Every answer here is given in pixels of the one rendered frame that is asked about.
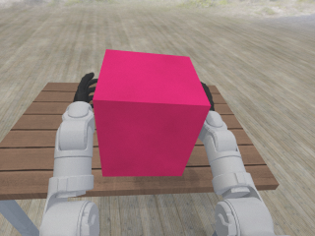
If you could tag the robot right upper arm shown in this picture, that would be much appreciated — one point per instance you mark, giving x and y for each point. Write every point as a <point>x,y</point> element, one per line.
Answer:
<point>243,217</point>

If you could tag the robot left forearm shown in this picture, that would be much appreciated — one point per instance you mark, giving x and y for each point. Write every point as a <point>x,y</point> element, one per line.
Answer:
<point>73,152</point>

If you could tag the carton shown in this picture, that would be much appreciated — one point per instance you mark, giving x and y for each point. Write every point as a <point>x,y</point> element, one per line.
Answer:
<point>149,110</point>

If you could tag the robot left upper arm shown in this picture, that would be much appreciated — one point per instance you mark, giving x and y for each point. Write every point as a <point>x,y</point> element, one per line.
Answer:
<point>74,218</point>

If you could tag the table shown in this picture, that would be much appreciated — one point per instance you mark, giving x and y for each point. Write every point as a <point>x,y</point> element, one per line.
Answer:
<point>27,159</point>

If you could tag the right robot hand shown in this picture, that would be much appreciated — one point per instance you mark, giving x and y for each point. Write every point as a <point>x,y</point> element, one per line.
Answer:
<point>209,96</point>

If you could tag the left robot hand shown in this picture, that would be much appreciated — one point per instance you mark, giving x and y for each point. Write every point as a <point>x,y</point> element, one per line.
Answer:
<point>83,90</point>

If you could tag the robot right forearm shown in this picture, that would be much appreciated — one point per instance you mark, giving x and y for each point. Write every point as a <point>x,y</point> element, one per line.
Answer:
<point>230,179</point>

